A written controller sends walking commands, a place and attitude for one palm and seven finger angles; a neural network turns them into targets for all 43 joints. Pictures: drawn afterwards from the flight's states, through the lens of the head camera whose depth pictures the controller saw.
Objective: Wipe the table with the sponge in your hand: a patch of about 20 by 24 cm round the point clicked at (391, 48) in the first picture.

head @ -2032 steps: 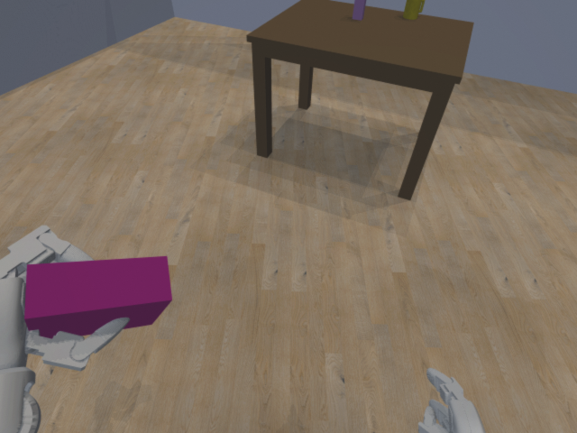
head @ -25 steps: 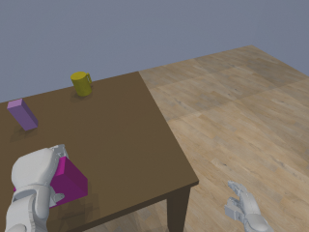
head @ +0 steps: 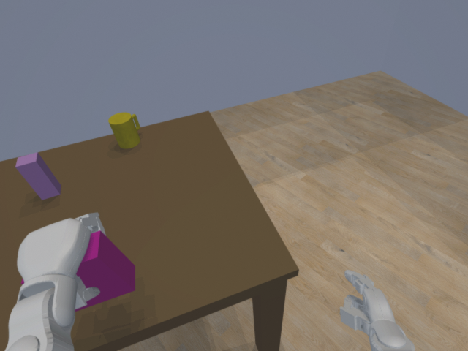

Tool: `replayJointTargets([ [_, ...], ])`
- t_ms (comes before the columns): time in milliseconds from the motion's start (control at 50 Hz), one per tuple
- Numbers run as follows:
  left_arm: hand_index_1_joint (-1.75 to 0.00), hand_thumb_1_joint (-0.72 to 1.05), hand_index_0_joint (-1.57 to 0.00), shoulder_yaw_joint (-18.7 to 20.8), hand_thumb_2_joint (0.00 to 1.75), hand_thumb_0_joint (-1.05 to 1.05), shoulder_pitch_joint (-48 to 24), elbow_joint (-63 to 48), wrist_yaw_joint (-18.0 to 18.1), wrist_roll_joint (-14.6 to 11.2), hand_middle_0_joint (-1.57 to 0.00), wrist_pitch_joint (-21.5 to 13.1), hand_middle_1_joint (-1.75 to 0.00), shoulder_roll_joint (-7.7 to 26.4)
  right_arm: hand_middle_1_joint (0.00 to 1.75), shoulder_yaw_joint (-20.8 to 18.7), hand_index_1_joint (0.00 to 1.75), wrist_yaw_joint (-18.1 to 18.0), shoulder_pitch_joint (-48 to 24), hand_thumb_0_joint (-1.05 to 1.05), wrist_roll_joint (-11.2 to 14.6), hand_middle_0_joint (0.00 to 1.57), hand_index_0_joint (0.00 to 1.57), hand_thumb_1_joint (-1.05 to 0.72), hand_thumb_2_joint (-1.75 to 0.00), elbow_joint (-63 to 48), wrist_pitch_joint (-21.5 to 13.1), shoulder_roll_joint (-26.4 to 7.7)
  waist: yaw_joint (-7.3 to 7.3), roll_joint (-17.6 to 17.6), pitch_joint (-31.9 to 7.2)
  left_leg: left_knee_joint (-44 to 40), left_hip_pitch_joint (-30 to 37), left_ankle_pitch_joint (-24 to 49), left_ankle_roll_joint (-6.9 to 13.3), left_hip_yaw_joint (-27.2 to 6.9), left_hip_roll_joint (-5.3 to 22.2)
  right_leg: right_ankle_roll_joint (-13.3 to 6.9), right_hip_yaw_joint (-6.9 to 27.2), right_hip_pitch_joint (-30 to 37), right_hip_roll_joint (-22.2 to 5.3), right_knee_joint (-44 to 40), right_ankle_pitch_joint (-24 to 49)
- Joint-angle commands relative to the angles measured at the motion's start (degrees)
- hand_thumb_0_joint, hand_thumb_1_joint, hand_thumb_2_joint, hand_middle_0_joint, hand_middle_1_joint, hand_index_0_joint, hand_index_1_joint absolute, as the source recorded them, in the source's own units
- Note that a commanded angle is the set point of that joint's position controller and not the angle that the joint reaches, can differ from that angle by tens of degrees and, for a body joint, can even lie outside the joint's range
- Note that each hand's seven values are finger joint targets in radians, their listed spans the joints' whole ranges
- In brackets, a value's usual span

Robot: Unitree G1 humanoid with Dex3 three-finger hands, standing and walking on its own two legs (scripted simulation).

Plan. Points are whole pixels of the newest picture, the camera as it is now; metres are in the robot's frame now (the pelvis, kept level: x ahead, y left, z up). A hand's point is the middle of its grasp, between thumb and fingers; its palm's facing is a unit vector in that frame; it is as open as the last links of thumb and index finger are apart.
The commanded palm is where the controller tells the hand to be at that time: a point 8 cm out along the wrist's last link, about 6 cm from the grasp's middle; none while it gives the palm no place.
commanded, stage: bring the sponge back beside the body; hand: left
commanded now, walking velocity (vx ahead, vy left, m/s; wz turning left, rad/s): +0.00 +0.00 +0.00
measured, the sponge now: (92, 278) +0.19 +0.28 +0.06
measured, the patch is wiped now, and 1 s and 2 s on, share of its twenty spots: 1.00 1.00 1.00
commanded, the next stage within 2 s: step back with the hand held close in 0.84 s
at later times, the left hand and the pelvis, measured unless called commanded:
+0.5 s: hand (77, 260) +0.19 +0.28 +0.11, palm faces +0.11 -0.13 -0.99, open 9.2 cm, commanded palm +0.15 +0.28 +0.18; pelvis +0.00 +0.00 +0.00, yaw +0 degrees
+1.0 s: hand (82, 257) +0.19 +0.27 +0.11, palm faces +0.16 -0.30 -0.94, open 9.2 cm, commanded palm +0.16 +0.28 +0.17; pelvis +0.00 +0.00 +0.00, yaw +0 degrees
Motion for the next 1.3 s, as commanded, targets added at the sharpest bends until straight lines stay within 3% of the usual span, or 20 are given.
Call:
replayJointTargets([
  [0,-1.60,0.10,-1.20,9.1,1.30,0.00,-8.5,-10.8,2.3,1.6,-1.20,-0.3,-1.60,12.2,0.30,-1.9,0.30,-0.2,-13.1,0.00,0.0,0.20,0.20,-0.90,-0.90,-10.3,-3.0,-5.9,0.08,-3.3,-6.9,-3.1,-2.1,14.9,4.0,1.5,-2.8,-3.5,0.4,3.6,1.4,-3.8,9.8],
  [240,-1.60,0.10,-1.20,10.2,1.30,0.00,-9.8,-13.5,1.8,1.7,-1.20,-0.4,-1.60,13.8,0.30,-1.7,0.30,-0.7,-14.5,0.00,0.1,0.20,0.20,-0.90,-0.90,-11.3,-3.9,-5.7,0.38,-2.6,-6.2,-3.2,-1.8,13.3,4.0,0.9,-3.1,-3.8,2.2,2.7,1.8,-4.4,7.1],
  [320,-1.60,0.10,-1.20,9.2,1.30,0.00,-10.0,-12.7,1.7,1.1,-1.20,-0.3,-1.60,12.8,0.30,-1.8,0.30,-0.7,-13.3,0.00,0.1,0.20,0.20,-0.90,-0.90,-10.9,-3.7,-5.8,0.24,-3.7,-6.7,-3.1,-2.1,13.7,4.1,1.5,-3.0,-3.3,0.4,3.1,1.2,-4.1,8.0],
  [340,-1.60,0.10,-1.20,10.4,1.30,0.00,-9.4,-13.6,1.7,1.4,-1.20,0.2,-1.60,13.7,0.30,-1.7,0.30,-0.7,-14.7,0.00,0.1,0.20,0.20,-0.90,-0.90,-11.4,-3.9,-5.7,0.54,-3.0,-6.1,-3.4,-1.9,13.2,3.9,0.9,-2.9,-3.8,2.4,2.6,1.8,-4.5,7.1],
  [420,-1.60,0.10,-1.20,9.5,1.30,0.00,-9.9,-14.7,1.6,0.8,-1.20,0.0,-1.60,13.0,0.30,-1.7,0.30,-0.4,-13.7,0.00,0.1,0.20,0.20,-0.90,-0.90,-11.1,-3.7,-5.7,0.44,-2.9,-7.3,-3.1,-1.9,14.5,4.0,1.4,-2.8,-3.4,0.3,3.6,1.1,-3.7,9.1],
  [440,-1.60,0.10,-1.20,10.5,1.30,0.00,-9.4,-15.5,1.6,1.2,-1.20,0.6,-1.60,13.8,0.30,-1.6,0.30,-0.5,-15.1,0.00,0.1,0.20,0.20,-0.90,-0.90,-11.6,-3.9,-5.6,0.66,-1.9,-6.9,-3.3,-1.7,14.1,3.9,1.0,-2.9,-3.9,2.3,3.1,1.8,-4.1,8.2],
  [560,-1.60,0.10,-1.20,8.5,1.30,0.00,-8.9,-14.9,1.3,0.6,-1.20,0.9,-1.60,11.5,0.30,-1.4,0.30,-0.4,-13.7,0.00,0.3,0.20,0.20,-0.90,-0.90,-11.7,-3.6,-5.5,0.02,-3.2,-7.2,-3.4,-2.3,14.1,3.9,1.8,-2.6,-3.5,0.0,3.6,1.5,-3.3,8.2],
  [840,-1.60,0.10,-1.20,10.3,1.30,0.00,-9.7,-15.6,1.6,1.5,-1.20,0.8,-1.60,14.0,0.30,-1.3,0.30,-0.8,-14.9,0.00,0.0,0.20,0.20,-0.90,-0.90,-11.8,-3.8,-5.7,0.71,-2.1,-6.6,-3.8,-1.8,13.4,3.7,0.6,-2.7,-4.1,1.9,3.0,2.0,-4.2,6.6],
  [860,-1.60,0.10,-1.20,8.6,1.30,0.00,-9.9,-15.4,1.5,1.2,-1.20,0.6,-1.60,11.9,0.30,-1.2,0.30,-0.7,-13.7,0.00,0.2,0.20,0.20,-0.90,-0.90,-11.7,-3.8,-5.5,0.18,-2.3,-8.0,-3.6,-1.8,14.3,3.9,1.5,-2.6,-3.7,-0.1,3.9,1.6,-3.4,7.5],
  [940,-1.60,0.10,-1.20,8.4,1.30,0.00,-8.1,-12.0,1.3,1.2,-1.20,1.6,-1.60,11.2,0.30,-1.3,0.30,-0.7,-14.5,0.00,0.2,0.20,0.20,-0.90,-0.90,-11.2,-3.5,-5.8,0.02,-3.4,-5.3,-3.5,-2.2,14.0,3.6,1.1,-2.6,-4.0,1.8,2.1,2.1,-4.3,7.9],
  [960,-1.60,0.10,-1.20,22.4,1.30,0.00,-19.1,-26.2,2.2,-49.4,-1.20,-13.8,-1.60,3.6,0.30,-1.9,0.30,-1.3,-4.2,0.00,0.0,0.20,0.20,-0.90,-0.90,-22.7,-3.1,-3.3,-6.28,-12.9,4.5,1.9,-2.7,6.4,4.5,2.1,-1.5,-2.2,4.8,-10.0,0.3,-6.3,17.4],
  [980,-1.60,0.10,-1.20,25.6,1.30,0.00,-4.9,-12.5,2.9,-49.3,-1.20,-18.7,-1.60,9.8,0.30,-0.5,0.30,-1.6,-1.1,0.00,-1.5,0.20,0.20,-0.90,-0.90,-17.0,-3.3,-3.8,-4.60,-17.3,0.3,2.7,-2.2,6.2,4.6,1.5,-1.0,-1.9,2.3,-9.0,-1.8,-4.5,17.8],
  [1000,-1.60,0.10,-1.20,25.2,1.30,0.00,-2.0,-15.5,3.1,-51.9,-1.20,-22.2,-1.60,6.0,0.30,-1.6,0.30,-2.1,2.4,0.00,-0.6,0.20,0.20,-0.90,-0.90,-17.0,-2.7,-3.7,-5.20,-20.1,-3.7,5.0,-2.8,8.0,4.0,1.2,-0.6,-1.6,2.0,-6.7,-5.0,-3.0,20.0],
  [1040,-1.60,0.10,-1.20,27.9,1.30,0.00,0.4,-22.4,4.5,-53.2,-1.20,-26.7,-1.60,7.9,0.30,-2.1,0.30,-2.8,3.3,0.00,-1.0,0.20,0.20,-0.90,-0.90,-16.0,-3.1,-4.5,-6.08,-12.2,-8.6,6.8,-1.6,13.1,3.8,1.0,0.7,-1.9,3.3,-6.2,-8.3,-0.3,25.3],
  [1060,-1.60,0.10,-1.20,26.4,1.30,0.00,3.7,-24.2,4.8,-53.5,-1.20,-28.4,-1.60,5.1,0.30,-2.0,0.30,-3.1,3.5,0.00,-1.3,0.20,0.20,-0.90,-0.90,-15.6,-3.0,-4.2,-6.41,-7.5,-11.6,6.6,-2.1,17.1,4.0,0.7,1.8,-1.8,1.6,-4.5,-8.9,2.3,25.9],
  [1100,-1.60,0.10,-1.20,28.2,1.30,0.00,8.0,-28.1,5.9,-53.8,-1.20,-30.7,-1.60,5.5,0.30,-2.8,0.30,-3.1,3.9,0.00,-1.5,0.20,0.20,-0.90,-0.90,-15.7,-3.1,-4.9,-6.29,-0.3,-13.8,7.1,-3.8,25.9,3.9,-0.9,3.6,-1.3,0.7,-3.6,-8.1,5.7,26.9],
  [1140,-1.60,0.10,-1.20,31.0,1.30,0.00,11.0,-28.8,6.7,-53.8,-1.20,-32.0,-1.60,7.1,0.30,-3.4,0.30,-2.9,3.7,0.00,-1.6,0.20,0.20,-0.90,-0.90,-15.2,-3.0,-4.9,-6.13,0.7,-13.5,7.2,-6.3,29.5,3.8,-3.0,4.6,-1.1,0.3,-3.9,-7.0,7.5,23.9],
  [1160,-1.60,0.10,-1.20,29.3,1.30,0.00,12.1,-28.0,6.5,-54.1,-1.20,-32.6,-1.60,4.5,0.30,-3.4,0.30,-2.8,4.0,0.00,-1.6,0.20,0.20,-0.90,-0.90,-15.1,-2.9,-4.3,-6.64,-1.5,-13.3,7.3,-7.7,28.4,3.9,-3.5,4.8,-1.0,-0.1,-4.4,-6.6,7.9,21.3],
  [1220,-1.60,0.10,-1.20,30.2,1.30,0.00,12.5,-27.4,6.6,-54.1,-1.20,-34.2,-1.60,4.9,0.30,-4.2,0.30,-2.7,4.0,0.00,-1.7,0.20,0.20,-0.90,-0.90,-14.7,-3.5,-4.8,-6.85,-2.4,-12.7,8.0,-10.5,26.6,3.8,-4.2,5.1,-1.1,0.6,-6.0,-6.7,8.4,19.5],
  [1280,-1.60,0.10,-1.20,29.5,1.30,0.00,12.6,-27.5,6.6,-54.1,-1.20,-35.3,-1.60,3.9,0.30,-4.3,0.30,-2.7,3.8,0.00,-1.7,0.20,0.20,-0.90,-0.90,-14.5,-4.7,-5.2,-6.69,0.2,-11.0,4.7,-13.2,21.8,4.5,-6.1,5.9,-0.4,-0.3,-7.9,-4.3,10.0,9.9],
])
